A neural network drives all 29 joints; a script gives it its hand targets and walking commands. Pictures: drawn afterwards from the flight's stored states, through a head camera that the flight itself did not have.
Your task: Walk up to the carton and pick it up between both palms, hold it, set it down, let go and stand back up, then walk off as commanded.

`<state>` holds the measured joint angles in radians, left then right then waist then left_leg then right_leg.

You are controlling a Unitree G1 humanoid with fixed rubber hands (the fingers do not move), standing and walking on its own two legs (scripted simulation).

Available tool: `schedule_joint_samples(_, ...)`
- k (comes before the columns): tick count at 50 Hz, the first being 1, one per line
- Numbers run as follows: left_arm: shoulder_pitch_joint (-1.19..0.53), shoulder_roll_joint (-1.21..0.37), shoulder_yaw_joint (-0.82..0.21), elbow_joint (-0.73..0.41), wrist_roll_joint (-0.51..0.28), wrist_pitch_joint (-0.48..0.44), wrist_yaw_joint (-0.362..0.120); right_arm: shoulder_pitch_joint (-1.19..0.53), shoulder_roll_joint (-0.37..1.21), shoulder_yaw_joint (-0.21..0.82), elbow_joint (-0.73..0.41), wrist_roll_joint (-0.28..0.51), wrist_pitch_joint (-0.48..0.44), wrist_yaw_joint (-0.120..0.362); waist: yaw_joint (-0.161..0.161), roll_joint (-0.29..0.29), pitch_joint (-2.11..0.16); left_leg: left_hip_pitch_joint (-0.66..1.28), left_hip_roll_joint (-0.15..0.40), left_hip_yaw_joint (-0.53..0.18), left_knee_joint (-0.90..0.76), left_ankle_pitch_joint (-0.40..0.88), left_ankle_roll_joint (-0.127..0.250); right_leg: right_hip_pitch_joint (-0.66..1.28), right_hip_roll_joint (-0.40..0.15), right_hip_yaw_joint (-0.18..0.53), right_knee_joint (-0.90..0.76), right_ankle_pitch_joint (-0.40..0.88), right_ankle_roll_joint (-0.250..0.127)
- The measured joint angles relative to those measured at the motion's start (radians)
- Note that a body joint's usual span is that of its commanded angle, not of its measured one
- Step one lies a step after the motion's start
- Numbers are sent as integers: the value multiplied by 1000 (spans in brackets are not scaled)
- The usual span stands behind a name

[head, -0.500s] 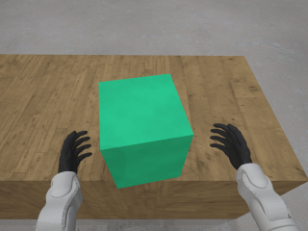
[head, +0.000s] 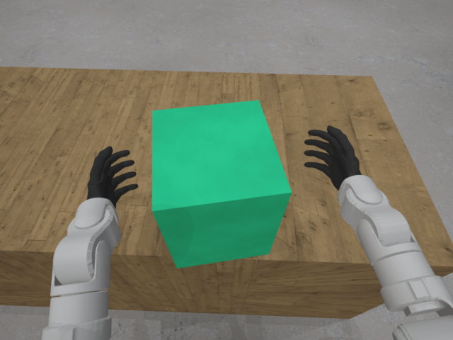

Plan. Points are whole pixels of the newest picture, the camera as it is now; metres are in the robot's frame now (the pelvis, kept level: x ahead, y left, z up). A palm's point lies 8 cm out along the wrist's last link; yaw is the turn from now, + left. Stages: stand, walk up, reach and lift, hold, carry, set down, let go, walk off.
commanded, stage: reach and lift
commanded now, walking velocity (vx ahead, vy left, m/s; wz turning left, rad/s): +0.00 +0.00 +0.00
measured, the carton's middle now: (215, 188) +0.40 +0.09 +0.01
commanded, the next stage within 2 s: none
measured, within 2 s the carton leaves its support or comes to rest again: neither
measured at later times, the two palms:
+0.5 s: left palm (99, 160) +0.35 +0.27 +0.12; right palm (328, 133) +0.46 -0.11 +0.12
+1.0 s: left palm (115, 188) +0.36 +0.27 +0.04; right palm (303, 155) +0.46 -0.08 +0.05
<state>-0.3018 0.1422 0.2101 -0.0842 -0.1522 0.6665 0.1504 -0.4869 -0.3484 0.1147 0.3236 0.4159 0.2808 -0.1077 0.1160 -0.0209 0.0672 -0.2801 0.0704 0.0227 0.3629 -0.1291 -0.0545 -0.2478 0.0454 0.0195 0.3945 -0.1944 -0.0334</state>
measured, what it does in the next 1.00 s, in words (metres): stands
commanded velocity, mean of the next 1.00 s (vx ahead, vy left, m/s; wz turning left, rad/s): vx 0.00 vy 0.00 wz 0.00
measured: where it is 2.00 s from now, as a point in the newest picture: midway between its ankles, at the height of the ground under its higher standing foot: outside the picture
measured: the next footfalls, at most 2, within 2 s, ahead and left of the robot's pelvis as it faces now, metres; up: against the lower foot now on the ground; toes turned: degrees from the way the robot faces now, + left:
none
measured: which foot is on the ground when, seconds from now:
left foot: down 0.00-1.00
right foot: down 0.00-1.00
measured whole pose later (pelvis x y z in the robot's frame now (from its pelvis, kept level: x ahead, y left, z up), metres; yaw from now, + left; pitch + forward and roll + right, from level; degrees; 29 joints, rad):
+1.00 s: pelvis +0.01 +0.01 -0.01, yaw +1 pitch +13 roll -1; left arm -0.56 0.10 0.21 0.56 -0.07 0.17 0.12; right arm -0.79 -0.25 0.10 0.92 0.31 -0.02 -0.05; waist 0.17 0.00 -0.05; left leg -0.52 0.08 -0.01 0.45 -0.16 -0.05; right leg -0.44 0.06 -0.01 0.41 -0.19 -0.03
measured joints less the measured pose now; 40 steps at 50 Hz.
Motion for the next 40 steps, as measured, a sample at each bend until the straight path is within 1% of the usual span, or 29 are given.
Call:
schedule_joint_samples(11,-117,29,1,36,-9,49,11,-135,-6,2,80,16,44,-1,14,2,-15,-39,2,-3,28,-15,1,-29,3,-1,8,-5,2)
schedule_joint_samples(15,-157,38,1,55,-13,55,10,-181,-14,5,111,21,53,-2,20,7,-21,-50,3,-5,34,-19,2,-37,4,-2,6,-4,3)
schedule_joint_samples(21,-209,51,1,117,-14,44,8,-244,-21,9,175,28,52,1,24,16,-31,-66,2,-10,39,-21,3,-46,3,-6,2,-4,4)
schedule_joint_samples(24,-229,55,-1,150,-19,26,7,-266,-21,7,201,27,43,2,25,19,-38,-77,2,-14,42,-22,3,-54,3,-9,0,-3,5)
schedule_joint_samples(32,-308,67,-11,294,-26,-51,4,-330,-15,5,295,20,10,12,35,16,-68,-124,3,-20,49,-21,2,-97,5,-14,3,0,4)
schedule_joint_samples(37,-326,53,-8,368,6,-118,-5,-357,4,0,374,5,-38,22,36,14,-84,-146,5,-26,53,-20,1,-112,7,-20,-4,4,3)
schedule_joint_samples(40,-325,35,-4,432,29,-179,-17,-359,17,-1,428,-15,-77,26,38,15,-81,-149,4,-29,53,-20,2,-112,7,-23,-7,5,4)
